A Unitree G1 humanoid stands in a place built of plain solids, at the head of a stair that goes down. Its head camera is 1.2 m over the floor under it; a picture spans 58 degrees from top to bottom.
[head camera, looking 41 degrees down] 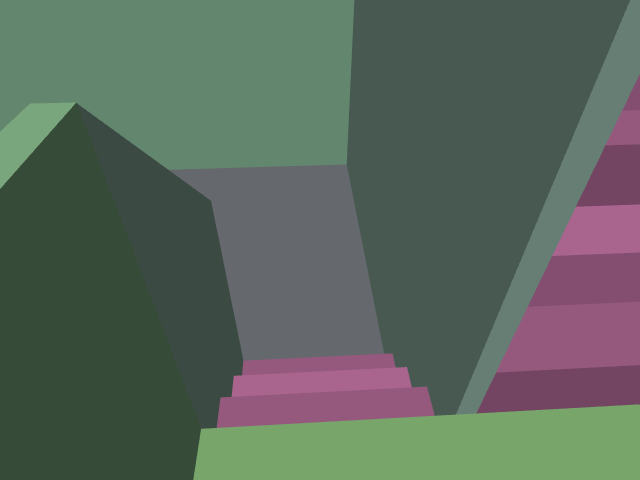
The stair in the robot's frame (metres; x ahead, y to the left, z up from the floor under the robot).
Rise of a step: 0.21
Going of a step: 0.21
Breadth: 0.73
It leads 3 degrees to the left of straight ahead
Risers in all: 4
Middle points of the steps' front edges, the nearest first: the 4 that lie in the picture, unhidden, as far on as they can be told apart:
0.59 -0.03 0.00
0.80 -0.02 -0.20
1.01 0.00 -0.41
1.22 0.01 -0.62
